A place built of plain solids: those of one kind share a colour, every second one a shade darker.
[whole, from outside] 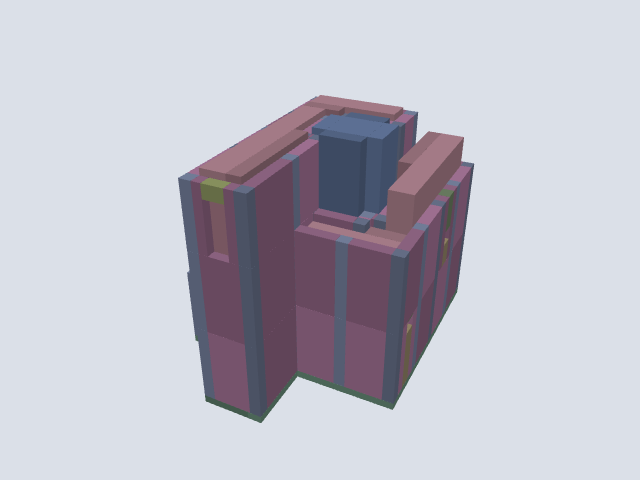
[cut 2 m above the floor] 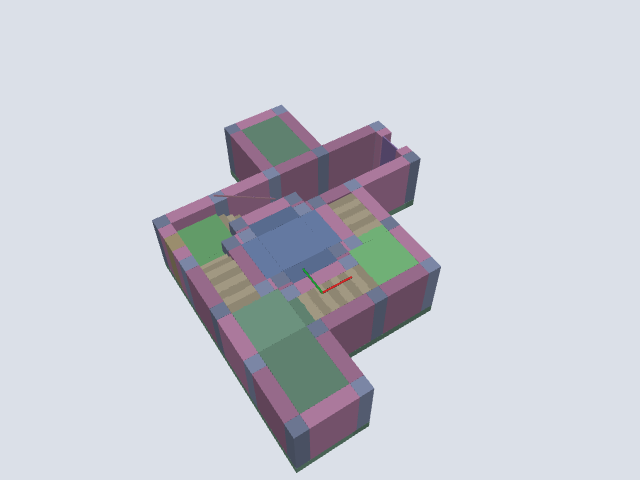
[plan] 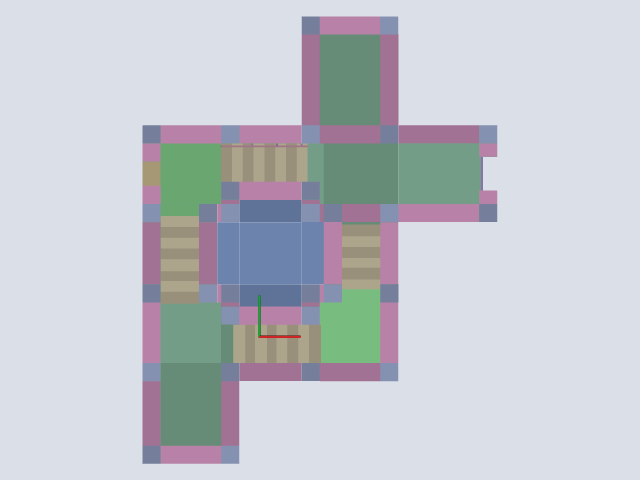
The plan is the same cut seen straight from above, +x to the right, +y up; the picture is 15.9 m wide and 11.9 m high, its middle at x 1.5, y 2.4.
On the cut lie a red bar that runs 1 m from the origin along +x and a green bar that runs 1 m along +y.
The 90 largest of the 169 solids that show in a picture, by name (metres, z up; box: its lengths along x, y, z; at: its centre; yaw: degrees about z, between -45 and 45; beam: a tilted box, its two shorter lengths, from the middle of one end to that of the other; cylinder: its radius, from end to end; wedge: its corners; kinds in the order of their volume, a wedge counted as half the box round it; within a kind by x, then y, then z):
{
 "wall_1": {"box": [0.45, 1.6, 3.1], "at": [-2.67, -1.9, 1.55]},
 "wall_2": {"box": [0.45, 1.6, 3.1], "at": [-2.67, -1.9, 4.64]},
 "wall_3": {"box": [0.45, 1.5, 3.1], "at": [-2.67, 0.1, 1.55]},
 "wall_4": {"box": [0.45, 1.54, 3.1], "at": [-2.67, 2.07, 1.55]},
 "wall_5": {"box": [0.45, 1.54, 3.1], "at": [-2.67, 2.07, 4.64]},
 "wall_6": {"box": [0.45, 1.5, 3.1], "at": [-2.67, 4.04, 4.64]},
 "wall_7": {"box": [1.5, 0.45, 3.1], "at": [-1.7, -2.92, 1.55]},
 "wall_8": {"box": [1.5, 0.45, 3.1], "at": [-1.7, 5.02, 1.55]},
 "wall_9": {"box": [1.5, 0.45, 3.1], "at": [-1.7, 5.02, 4.64]},
 "wall_10": {"box": [0.45, 1.54, 3.1], "at": [-1.27, 2.07, 1.55]},
 "wall_11": {"box": [0.45, 1.54, 3.1], "at": [-1.27, 2.07, 4.64]},
 "wall_12": {"box": [0.45, 1.6, 3.1], "at": [-0.72, -1.9, 1.55]},
 "wall_13": {"box": [0.45, 0.95, 2.53], "at": [-0.72, -0.17, 7.46]},
 "wall_14": {"box": [1.54, 0.45, 3.1], "at": [0.27, -0.88, 1.55]},
 "wall_15": {"box": [1.54, 0.45, 3.1], "at": [0.27, 0.53, 1.55]},
 "wall_16": {"box": [1.54, 0.45, 3.1], "at": [0.27, 3.62, 1.55]},
 "wall_17": {"box": [1.54, 0.45, 3.1], "at": [0.27, 3.62, 4.64]},
 "wall_18": {"box": [1.54, 0.45, 3.1], "at": [0.27, 5.02, 1.55]},
 "wall_19": {"box": [1.54, 0.45, 3.1], "at": [0.27, 5.02, 4.64]},
 "wall_20": {"box": [0.45, 1.5, 2.53], "at": [1.27, 4.04, 7.46]},
 "wall_21": {"box": [0.45, 0.95, 3.1], "at": [1.27, 4.32, 4.64]},
 "wall_22": {"box": [0.45, 2.25, 3.1], "at": [1.27, 6.37, 1.55]},
 "wall_23": {"box": [0.45, 2.25, 3.1], "at": [1.27, 6.37, 4.64]},
 "wall_24": {"box": [0.45, 2.25, 2.53], "at": [1.27, 6.37, 7.46]},
 "wall_25": {"box": [0.45, 1.54, 3.1], "at": [1.82, 2.07, 1.55]},
 "wall_26": {"box": [0.45, 1.54, 2.53], "at": [1.82, 2.07, 7.46]},
 "wall_27": {"box": [1.5, 0.45, 3.1], "at": [2.24, -0.88, 1.55]},
 "wall_28": {"box": [1.5, 0.45, 3.1], "at": [2.24, 5.02, 1.55]},
 "wall_29": {"box": [1.5, 0.45, 3.1], "at": [2.24, 7.72, 1.55]},
 "wall_30": {"box": [1.5, 0.45, 3.1], "at": [2.24, 7.72, 4.64]},
 "wall_31": {"box": [0.95, 0.45, 3.1], "at": [2.52, 3.07, 1.55]},
 "wall_32": {"box": [0.45, 1.5, 3.1], "at": [3.22, 0.1, 1.55]},
 "wall_33": {"box": [0.45, 1.54, 3.1], "at": [3.22, 2.07, 1.55]},
 "wall_34": {"box": [0.45, 2.25, 3.1], "at": [3.22, 6.37, 1.55]},
 "wall_35": {"box": [0.45, 2.25, 2.53], "at": [3.22, 6.37, 7.46]},
 "wall_36": {"box": [2.0, 0.45, 3.1], "at": [4.44, 3.07, 1.55]},
 "wall_37": {"box": [2.0, 0.45, 3.1], "at": [4.44, 5.02, 1.55]},
 "floor_slab_1": {"box": [1.85, 8.39, 0.3], "at": [-1.98, 1.05, -0.15]},
 "floor_slab_2": {"box": [1.5, 2.05, 3.1], "at": [-1.7, -1.67, 1.55]},
 "floor_slab_3": {"box": [1.5, 1.5, 3.1], "at": [-1.7, 0.1, 1.55]},
 "floor_slab_4": {"box": [0.33, 0.95, 3.1], "at": [-0.79, -0.17, 1.55]},
 "floor_slab_5": {"box": [0.55, 4.45, 0.3], "at": [-0.78, -0.93, -0.15]},
 "floor_slab_6": {"box": [1.54, 1.85, 0.3], "at": [0.27, -0.17, -0.15]},
 "floor_slab_7": {"box": [1.54, 1.85, 0.3], "at": [0.27, 4.32, -0.15]},
 "floor_slab_8": {"box": [0.55, 5.1, 0.3], "at": [1.32, 5.39, -0.15]},
 "floor_slab_9": {"box": [1.5, 2.25, 6.19], "at": [2.24, 6.37, 3.1]},
 "floor_slab_10": {"box": [1.85, 9.04, 0.3], "at": [2.52, 3.42, -0.15]},
 "floor_slab_11": {"box": [2.1, 2.4, 0.3], "at": [4.49, 4.04, -0.15]},
 "core_fill_1": {"box": [0.55, 1.54, 8.98], "at": [-0.78, 2.07, 4.49]},
 "core_fill_2": {"box": [1.54, 0.55, 8.98], "at": [0.27, 1.02, 4.49]},
 "core_fill_3": {"box": [1.54, 1.54, 8.98], "at": [0.27, 2.07, 4.49]},
 "core_fill_4": {"box": [1.54, 0.55, 8.98], "at": [0.27, 3.12, 4.49]},
 "core_fill_5": {"box": [0.55, 1.54, 8.98], "at": [1.32, 2.07, 4.49]},
 "roof_slab_1": {"box": [0.95, 5.99, 1.8], "at": [-1.98, 0.3, 6.53]},
 "roof_slab_2": {"box": [1.5, 0.55, 1.8], "at": [-1.7, 3.57, 4.98]},
 "roof_slab_3": {"box": [0.55, 3.55, 1.8], "at": [-1.23, -0.93, 6.53]},
 "roof_slab_4": {"box": [3.49, 0.95, 1.8], "at": [-0.7, 4.32, 4.98]},
 "roof_slab_5": {"box": [3.49, 0.95, 1.8], "at": [1.25, -0.17, 8.08]},
 "roof_slab_6": {"box": [1.5, 0.55, 1.8], "at": [2.24, 0.57, 8.08]},
 "roof_slab_7": {"box": [0.95, 6.64, 0.25], "at": [2.52, 4.17, 8.85]},
 "tread_slab_1": {"box": [0.95, 0.3, 2.92], "at": [-1.98, 0.97, 1.46]},
 "tread_slab_2": {"box": [0.95, 0.3, 2.75], "at": [-1.98, 1.24, 1.38]},
 "tread_slab_3": {"box": [0.95, 0.3, 2.58], "at": [-1.98, 1.5, 1.29]},
 "tread_slab_4": {"box": [0.95, 0.3, 2.41], "at": [-1.98, 1.77, 1.2]},
 "tread_slab_5": {"box": [0.95, 0.3, 2.24], "at": [-1.98, 2.04, 1.12]},
 "tread_slab_6": {"box": [0.3, 0.95, 3.27], "at": [-0.5, -0.17, 1.63]},
 "tread_slab_7": {"box": [0.3, 0.95, 3.44], "at": [-0.23, -0.17, 1.72]},
 "tread_slab_8": {"box": [0.3, 0.95, 3.61], "at": [0.04, -0.17, 1.81]},
 "tread_slab_9": {"box": [0.3, 0.95, 3.78], "at": [0.3, -0.17, 1.89]},
 "tread_slab_10": {"box": [0.3, 0.95, 3.96], "at": [0.57, -0.17, 1.98]},
 "tread_slab_11": {"box": [0.3, 0.95, 4.13], "at": [0.84, -0.17, 2.06]},
 "tread_slab_12": {"box": [0.3, 0.95, 4.3], "at": [1.11, -0.17, 2.15]},
 "tread_slab_13": {"box": [0.3, 0.95, 4.47], "at": [1.38, -0.17, 2.24]},
 "tread_slab_14": {"box": [0.95, 0.3, 4.82], "at": [2.52, 1.3, 2.41]},
 "tread_slab_15": {"box": [0.95, 0.3, 4.99], "at": [2.52, 1.57, 2.49]},
 "tread_slab_16": {"box": [0.95, 0.3, 5.16], "at": [2.52, 1.83, 2.58]},
 "tread_slab_17": {"box": [0.95, 0.3, 5.33], "at": [2.52, 2.1, 2.67]},
 "tread_slab_18": {"box": [0.95, 0.3, 5.5], "at": [2.52, 2.37, 2.75]},
 "tread_slab_19": {"box": [0.95, 0.3, 5.68], "at": [2.52, 2.64, 2.84]},
 "landing_slab_1": {"box": [1.5, 1.5, 1.55], "at": [-1.7, 4.04, 0.77]},
 "landing_slab_2": {"box": [1.5, 1.5, 4.64], "at": [2.24, 0.1, 2.32]},
 "landing_slab_3": {"box": [0.95, 0.33, 4.64], "at": [2.52, 1.01, 2.32]},
 "wallpost_1": {"box": [0.45, 0.45, 3.1], "at": [3.22, -0.88, 1.55]},
 "wallpost_2": {"box": [0.45, 0.45, 3.1], "at": [3.22, 1.07, 1.55]},
 "wallpost_3": {"box": [0.45, 0.45, 3.1], "at": [3.22, 3.07, 1.55]},
 "wallpost_4": {"box": [0.45, 0.45, 3.1], "at": [3.22, 5.02, 1.55]},
 "wallpost_5": {"box": [0.45, 0.45, 3.1], "at": [3.22, 7.72, 1.55]},
 "wallpost_6": {"box": [0.45, 0.45, 3.1], "at": [5.67, 3.07, 1.55]},
 "wallpost_7": {"box": [0.45, 0.45, 3.1], "at": [5.67, 5.02, 1.55]},
 "wall_sill_win_1": {"box": [0.45, 0.6, 2.55], "at": [-2.67, 4.04, 1.27]}
}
